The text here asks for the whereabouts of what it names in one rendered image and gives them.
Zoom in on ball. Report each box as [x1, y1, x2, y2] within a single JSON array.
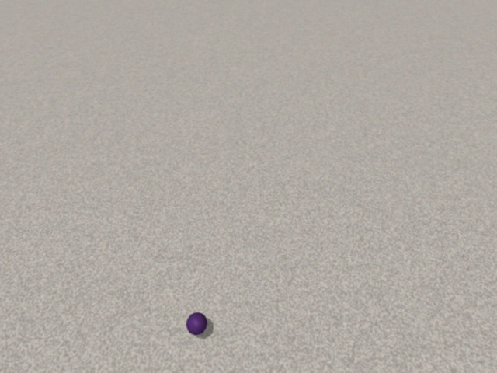
[[186, 312, 207, 335]]

